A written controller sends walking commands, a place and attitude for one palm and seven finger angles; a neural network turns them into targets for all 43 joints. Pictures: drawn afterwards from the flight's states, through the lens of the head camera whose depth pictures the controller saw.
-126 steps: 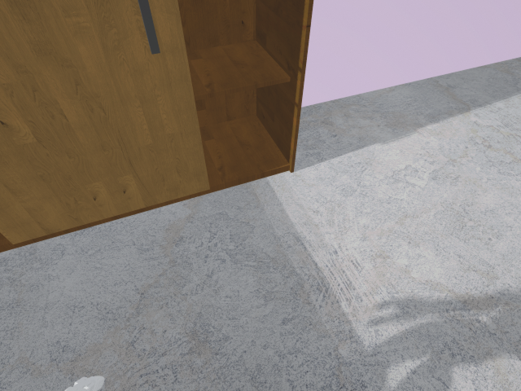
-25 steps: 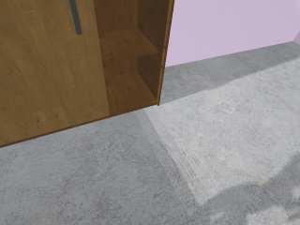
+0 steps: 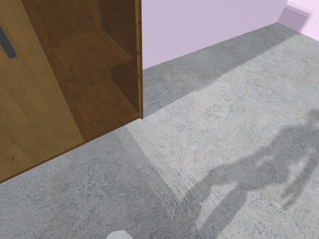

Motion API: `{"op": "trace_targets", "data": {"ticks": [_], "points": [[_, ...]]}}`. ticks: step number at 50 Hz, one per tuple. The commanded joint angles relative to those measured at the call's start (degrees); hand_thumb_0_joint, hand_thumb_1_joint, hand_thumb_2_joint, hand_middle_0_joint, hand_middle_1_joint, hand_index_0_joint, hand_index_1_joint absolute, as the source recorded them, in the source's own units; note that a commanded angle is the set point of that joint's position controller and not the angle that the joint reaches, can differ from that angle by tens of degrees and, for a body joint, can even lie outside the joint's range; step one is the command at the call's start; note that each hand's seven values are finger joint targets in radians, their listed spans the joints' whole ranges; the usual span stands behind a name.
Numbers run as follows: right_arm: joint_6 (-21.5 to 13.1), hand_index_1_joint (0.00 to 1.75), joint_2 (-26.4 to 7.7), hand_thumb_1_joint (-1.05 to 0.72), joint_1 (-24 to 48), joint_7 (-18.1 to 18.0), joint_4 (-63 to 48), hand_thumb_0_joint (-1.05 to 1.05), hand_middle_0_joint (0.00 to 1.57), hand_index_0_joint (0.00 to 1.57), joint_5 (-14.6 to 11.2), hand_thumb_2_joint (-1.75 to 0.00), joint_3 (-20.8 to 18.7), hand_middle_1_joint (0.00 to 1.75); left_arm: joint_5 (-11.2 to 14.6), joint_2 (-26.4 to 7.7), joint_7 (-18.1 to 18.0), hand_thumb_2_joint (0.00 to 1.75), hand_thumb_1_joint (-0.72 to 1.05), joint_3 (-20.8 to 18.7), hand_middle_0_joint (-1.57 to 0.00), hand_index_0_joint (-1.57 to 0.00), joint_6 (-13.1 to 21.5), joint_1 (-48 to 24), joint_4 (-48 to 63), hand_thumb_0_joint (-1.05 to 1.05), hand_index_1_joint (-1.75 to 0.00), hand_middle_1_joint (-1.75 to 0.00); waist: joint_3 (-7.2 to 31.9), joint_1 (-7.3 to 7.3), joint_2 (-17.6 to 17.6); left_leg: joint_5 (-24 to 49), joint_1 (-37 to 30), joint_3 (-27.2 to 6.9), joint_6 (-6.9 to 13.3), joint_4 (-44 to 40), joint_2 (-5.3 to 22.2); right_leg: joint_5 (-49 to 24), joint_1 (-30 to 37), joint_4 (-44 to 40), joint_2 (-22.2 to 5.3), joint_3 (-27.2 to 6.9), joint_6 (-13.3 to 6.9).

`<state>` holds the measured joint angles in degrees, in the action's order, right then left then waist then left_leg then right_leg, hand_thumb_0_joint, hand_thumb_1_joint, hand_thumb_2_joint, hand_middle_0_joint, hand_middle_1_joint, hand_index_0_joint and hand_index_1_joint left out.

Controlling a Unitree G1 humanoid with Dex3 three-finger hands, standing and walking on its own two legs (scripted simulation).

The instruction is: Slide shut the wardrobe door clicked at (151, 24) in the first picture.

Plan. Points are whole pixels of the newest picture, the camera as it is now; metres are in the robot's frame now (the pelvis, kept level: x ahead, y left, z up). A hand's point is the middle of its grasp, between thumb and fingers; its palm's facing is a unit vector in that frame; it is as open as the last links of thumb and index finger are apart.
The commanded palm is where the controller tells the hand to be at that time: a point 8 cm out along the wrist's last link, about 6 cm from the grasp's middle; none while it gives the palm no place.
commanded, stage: walk to a spot facing it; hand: left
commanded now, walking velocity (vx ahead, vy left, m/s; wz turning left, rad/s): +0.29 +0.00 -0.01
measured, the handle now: out of the picture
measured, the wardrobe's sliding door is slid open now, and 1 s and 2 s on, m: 0.46 0.46 0.46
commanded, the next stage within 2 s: turn to face it in 0.06 s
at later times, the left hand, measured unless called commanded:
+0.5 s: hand (72, 216) +0.21 +0.25 -0.16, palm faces +0.15 -0.97 -0.19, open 7.4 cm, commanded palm none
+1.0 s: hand (86, 211) +0.21 +0.21 -0.13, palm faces +0.41 -0.87 -0.28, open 7.4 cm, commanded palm none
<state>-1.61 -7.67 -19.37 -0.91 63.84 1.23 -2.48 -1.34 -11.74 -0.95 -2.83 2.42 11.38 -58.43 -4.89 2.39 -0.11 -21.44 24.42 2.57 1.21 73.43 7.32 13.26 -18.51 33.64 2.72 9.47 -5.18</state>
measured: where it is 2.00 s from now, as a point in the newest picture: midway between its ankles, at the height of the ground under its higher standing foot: (137, 226)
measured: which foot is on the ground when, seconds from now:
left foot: up 0.00-0.22, down 0.24-0.72, up 0.74-1.00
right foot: down 0.00-0.24, up 0.26-0.70, down 0.72-1.00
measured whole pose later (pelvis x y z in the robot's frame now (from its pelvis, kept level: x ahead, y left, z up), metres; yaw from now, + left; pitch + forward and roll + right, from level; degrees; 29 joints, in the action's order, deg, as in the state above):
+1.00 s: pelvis +0.21 +0.00 +0.02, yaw +24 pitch -1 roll +3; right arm 4.3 -15.7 -9.3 0.5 54.7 1.3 -5.2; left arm -1.6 -9.6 -1.6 -1.8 -0.2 11.5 -51.4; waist -4.8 0.9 1.1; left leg -24.4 25.4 0.9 -3.2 59.4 1.9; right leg 16.5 -11.7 29.1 -5.7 12.1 -2.4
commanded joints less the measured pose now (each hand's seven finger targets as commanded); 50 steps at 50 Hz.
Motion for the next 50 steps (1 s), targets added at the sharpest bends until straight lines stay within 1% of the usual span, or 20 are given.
{"op": "trace_targets", "data": {"ticks": [1, 7, 10, 11, 12, 13, 14, 16, 19, 28, 31, 33, 34, 35, 36, 37, 38, 40, 43, 50], "points": [[1.0, 0.3, -1.29, -0.9, -6.08, 1.03, -3.04, 0.0, 0.2, 0.2, 0.11, -0.9, -0.49, 0.3, -0.13, -5.92, 0.04, 0.9, 0.9, -0.86, -0.2, -0.2, 1.18, 3.15, 1.71, 0.0, -0.3, -0.3, 0.01, 1.1, -3.56, 4.86, -1.3, 0.99, -2.09, -12.23, 2.82, 9.02, -10.03, -24.45, -16.42, -14.32, -5.13], [-0.9, 0.3, -2.69, -0.9, 4.04, 1.96, -7.53, 0.0, 0.2, 0.2, 0.06, -0.9, -0.74, 0.3, -0.22, -6.42, 0.66, 0.9, 0.9, -1.4, -0.2, -0.2, 1.2, 7.34, 0.31, 0.0, -0.3, -0.3, -1.26, -1.95, -4.19, 7.3, -3.89, 3.95, -2.38, -31.68, 0.12, 8.03, -2.7, -21.22, -15.84, -14.56, -4.79], [-1.72, 0.3, -4.36, -0.9, -0.19, 1.36, -5.78, 0.0, 0.2, 0.2, 0.0, -0.9, -0.64, 0.3, 0.22, -5.13, 0.49, 0.9, 0.9, -1.26, -0.2, -0.2, 0.58, 8.39, -0.23, 0.0, -0.3, -0.3, 1.35, -0.08, 1.01, 11.33, -14.31, 5.07, -2.18, -42.62, -2.06, 0.42, -0.19, -11.11, -12.77, -8.95, -1.42], [-2.1, 0.3, -7.73, -0.9, -4.27, 0.91, -4.5, 0.0, 0.2, 0.2, 0.25, -0.9, -1.13, 0.3, 0.41, -2.98, 0.54, 0.9, 0.9, -0.76, -0.2, -0.2, 0.32, 9.94, -0.31, 0.0, -0.3, -0.3, 3.91, 0.9, 8.53, 14.95, -20.58, -2.14, -0.03, -47.38, 2.26, 0.54, -2.45, -0.38, -9.15, -5.15, 1.2], [-2.11, 0.3, -13.09, -0.9, -8.98, 0.47, -4.18, 0.0, 0.2, 0.2, 0.81, -0.9, -2.01, 0.3, 0.78, -0.32, 0.66, 0.9, 0.9, -0.33, -0.2, -0.2, 0.38, 11.29, 0.68, 0.0, -0.3, -0.3, 6.76, 1.54, 18.5, 23.46, -26.23, -17.77, 6.34, -53.1, 13.8, 12.98, -9.59, 14.48, -3.49, 0.53, 4.54], [-1.54, 0.3, -13.29, -0.9, -10.01, -0.1, -3.23, 0.0, 0.2, 0.2, 0.58, -0.9, -1.75, 0.3, 0.3, -1.21, 0.11, 0.9, 0.9, 0.12, -0.2, -0.2, 0.44, 8.91, 1.6, 0.0, -0.3, -0.3, 7.75, 2.24, 19.03, 26.85, -26.23, -24.7, 10.33, -56.71, 16.86, 23.26, -12.99, 25.4, -2.69, -3.33, 5.04], [-1.38, 0.3, -12.78, -0.9, -8.39, -0.67, -3.8, 0.0, 0.2, 0.2, 0.34, -0.9, -1.32, 0.3, 0.23, -1.69, -0.19, 0.9, 0.9, 0.07, -0.2, -0.2, 0.31, 6.72, 2.05, 0.0, -0.3, -0.3, 5.82, 1.56, 16.83, 32.13, -23.46, -25.38, 12.28, -55.72, 17.15, 21.9, -15.65, 31.2, -4.94, -6.09, 5.03], [-1.54, 0.3, -10.02, -0.9, -2.53, -0.81, -5.3, 0.0, 0.2, 0.2, 0.12, -0.9, -0.58, 0.3, 0.23, -1.42, 0.16, 0.9, 0.9, -0.31, -0.2, -0.2, 0.1, 4.77, 1.74, 0.0, -0.3, -0.3, 3.26, -0.85, 7.19, 37.2, -17.71, -18.2, 11.15, -55.27, 12.99, 16.09, -14.91, 32.37, -7.67, -8.17, 6.26], [-1.66, 0.3, -9.41, -0.9, 0.88, -1.01, -6.5, 0.0, 0.2, 0.2, -0.27, -0.9, -0.92, 0.3, 0.44, -0.8, 0.14, 0.9, 0.9, -0.69, -0.2, -0.2, -1.33, 6.05, 1.59, 0.0, -0.3, -0.3, 7.3, -2.64, 5.73, 46.35, -17.28, -10.01, 8.91, -53.81, 7.81, 9.8, -10.21, 28.11, -7.42, -7.53, 8.13], [1.01, 0.3, -12.28, -0.9, 0.56, -0.34, -7.88, 0.0, 0.2, 0.2, 0.26, -0.9, -2.76, 0.3, 0.82, -2.03, -0.48, 0.9, 0.9, -1.65, -0.2, -0.2, -3.31, -2.69, 7.33, 0.0, -0.3, -0.3, 6.69, -0.56, 7.52, 35.8, -16.19, -15.63, 9.43, -53.21, 5.82, 10.18, -8.48, 15.72, -5.95, -7.54, 9.67], [1.75, 0.3, -13.22, -0.9, 2.3, -0.24, -8.99, 0.0, 0.2, 0.2, 0.37, -0.9, -3.26, 0.3, 1.11, -2.55, -0.7, 0.9, 0.9, -1.75, -0.2, -0.2, -3.2, -2.25, 8.42, 0.0, -0.3, -0.3, 6.25, -1.25, 8.98, 34.84, -12.56, -18.71, 9.16, -51.53, 5.44, 10.27, -2.55, 9.03, -4.44, -7.61, 8.97], [2.08, 0.3, -13.58, -0.9, 4.13, -0.11, -10.09, 0.0, 0.2, 0.2, 0.11, -0.9, -3.64, 0.3, 1.26, -3.3, -0.81, 0.9, 0.9, -1.97, -0.2, -0.2, -2.72, 0.46, 8.35, 0.0, -0.3, -0.3, 7.04, -2.95, 7.32, 32.9, -9.77, -19.03, 7.24, -48.03, 3.33, 3.29, 4.51, -0.82, -3.48, -7.05, 8.67], [2.1, 0.3, -12.86, -0.9, 4.71, 0.13, -10.69, 0.0, 0.2, 0.2, -0.35, -0.9, -3.7, 0.3, 1.16, -4.85, -1.03, 0.9, 0.9, -2.22, -0.2, -0.2, -2.21, 2.59, 8.23, 0.0, -0.3, -0.3, 7.83, -4.08, 4.67, 27.75, -5.4, -18.23, 4.95, -44.51, 1.22, -3.07, 11.76, -9.25, -5.12, -8.45, 8.4], [1.96, 0.3, -9.69, -0.9, 3.44, 0.53, -11.47, 0.0, 0.2, 0.2, -0.89, -0.9, -3.37, 0.3, 0.38, -9.3, -1.47, 0.9, 0.9, -3.06, -0.2, -0.2, -1.51, 4.68, 8.22, 0.0, -0.3, -0.3, 10.1, -4.57, -7.15, 12.23, 3.85, -11.51, 0.57, -34.61, -4.78, -9.7, 21.78, -14.96, -16.73, -18.69, 5.62], [2.04, 0.3, -7.74, -0.9, 3.29, 0.54, -13.15, 0.0, 0.2, 0.2, -0.64, -0.9, -3.28, 0.3, 0.03, -13.74, -1.5, 0.9, 0.9, -3.64, -0.2, -0.2, -1.58, 5.95, 8.78, 0.0, -0.3, -0.3, 9.47, -4.62, -17.33, -12.61, 9.49, -3.05, -2.9, -21.56, -11.45, -20.18, 20.19, -16.37, -30.47, -28.63, -1.0], [3.12, 0.3, -10.16, -0.9, 3.66, 0.52, -12.85, 0.0, 0.2, 0.2, -0.13, -0.9, -3.94, 0.3, 0.41, -12.88, -1.53, 0.9, 0.9, -3.66, -0.2, -0.2, -1.66, 4.63, 9.68, 0.0, -0.3, -0.3, 8.98, -4.44, -14.55, -13.11, 7.34, -6.35, -2.51, -11.54, -8.31, -16.75, 13.06, -16.8, -30.71, -26.54, -3.67], [3.82, 0.3, -9.36, -0.9, 4.49, 0.81, -12.35, 0.0, 0.2, 0.2, -0.03, -0.9, -4.09, 0.3, 0.36, -11.1, -1.6, 0.9, 0.9, -3.25, -0.2, -0.2, -1.89, 1.07, 10.66, 0.0, -0.3, -0.3, 5.53, -2.77, -12.11, -9.9, 7.66, -6.08, -2.8, -5.6, -7.1, -11.33, 8.15, -17.67, -27.75, -24.36, -3.5], [4.42, 0.3, -8.74, -0.9, 4.14, 1.63, -11.18, 0.0, 0.2, 0.2, 0.26, -0.9, -3.7, 0.3, 0.29, -7.39, -1.61, 0.9, 0.9, -2.03, -0.2, -0.2, -1.91, -3.71, 11.87, 0.0, -0.3, -0.3, 1.4, -0.33, -7.16, -2.44, 7.46, -4.62, -3.4, -1.63, -5.13, -10.96, 4.2, -16.68, -22.51, -14.27, -1.87], [4.66, 0.3, -8.56, -0.9, 5.81, 1.86, -11.94, 0.0, 0.2, 0.2, 0.2, -0.9, -3.1, 0.3, 0.14, -7.29, -1.45, 0.9, 0.9, -1.9, -0.2, -0.2, -1.5, -0.51, 11.16, 0.0, -0.3, -0.3, 3.4, -1.63, -8.74, -1.17, 7.55, -2.83, -4.51, -4.97, -5.11, -17.89, 9.01, -15.08, -21.31, -9.75, -2.19], [4.53, 0.3, -8.57, -0.9, 13.49, 1.78, -14.24, 0.0, 0.2, 0.2, -0.32, -0.9, -1.77, 0.3, -0.43, -10.41, -1.12, 0.9, 0.9, -2.31, -0.2, -0.2, -1.84, 6.42, 8.25, 0.0, -0.3, -0.3, 6.2, -4.63, -9.86, -4.28, 3.58, 0.32, -4.48, -20.33, -5.71, -31.44, 16.39, -11.46, -22.5, -7.17, -3.31]]}}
